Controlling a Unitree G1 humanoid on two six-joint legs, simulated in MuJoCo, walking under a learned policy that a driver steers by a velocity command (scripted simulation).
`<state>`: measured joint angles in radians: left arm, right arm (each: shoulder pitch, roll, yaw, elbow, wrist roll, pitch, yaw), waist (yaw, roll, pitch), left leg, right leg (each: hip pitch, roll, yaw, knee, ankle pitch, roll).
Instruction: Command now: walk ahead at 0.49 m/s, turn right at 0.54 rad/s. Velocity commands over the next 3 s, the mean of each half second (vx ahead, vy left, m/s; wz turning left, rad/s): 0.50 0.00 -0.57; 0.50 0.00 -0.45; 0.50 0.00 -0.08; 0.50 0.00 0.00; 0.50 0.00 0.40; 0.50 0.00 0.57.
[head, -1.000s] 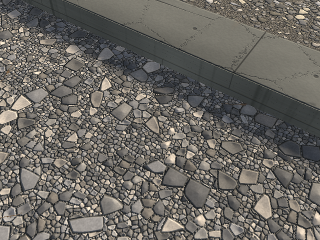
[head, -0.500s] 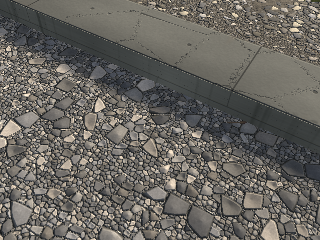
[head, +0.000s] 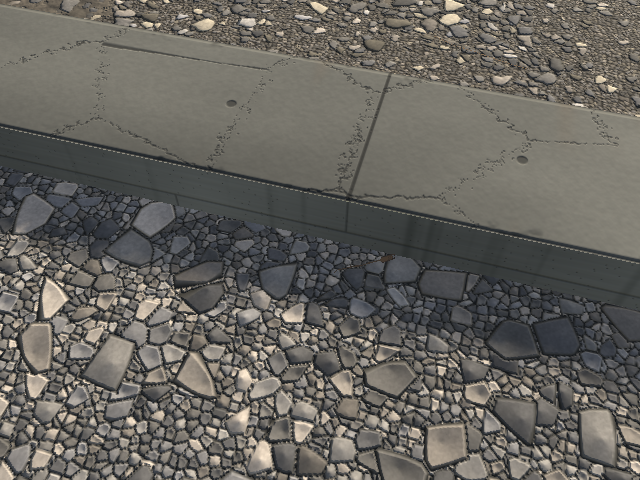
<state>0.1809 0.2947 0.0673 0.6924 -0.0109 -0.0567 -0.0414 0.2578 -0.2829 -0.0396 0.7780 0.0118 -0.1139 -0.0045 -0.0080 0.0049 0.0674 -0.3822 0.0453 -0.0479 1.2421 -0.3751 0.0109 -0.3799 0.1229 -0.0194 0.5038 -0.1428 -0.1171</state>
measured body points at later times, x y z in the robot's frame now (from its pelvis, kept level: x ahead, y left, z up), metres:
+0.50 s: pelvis +0.28 +0.05 +0.01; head +0.31 +0.06 +0.46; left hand +0.45 +0.30 -0.11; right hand +0.35 -0.25 -0.08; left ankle +0.35 +0.15 -0.73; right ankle +0.17 -0.04 -0.64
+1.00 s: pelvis +0.49 -0.10 +0.01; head +0.51 -0.13 +0.46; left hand +0.75 +0.06 -0.09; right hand +0.40 -0.34 -0.13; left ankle +0.51 +0.07 -0.65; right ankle +0.48 -0.16 -0.73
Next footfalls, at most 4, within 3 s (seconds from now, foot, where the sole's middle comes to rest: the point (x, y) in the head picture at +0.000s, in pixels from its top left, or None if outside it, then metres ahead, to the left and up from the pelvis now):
0.36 left None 0.39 0.14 -0.76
0.84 right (421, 440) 0.52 -0.18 -0.76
1.34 left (399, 315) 0.82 -0.16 -0.76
1.88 right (558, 203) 1.02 -0.54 -0.60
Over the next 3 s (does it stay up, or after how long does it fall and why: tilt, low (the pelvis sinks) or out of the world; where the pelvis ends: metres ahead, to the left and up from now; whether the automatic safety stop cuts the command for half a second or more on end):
stays up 1.45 -0.69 0.15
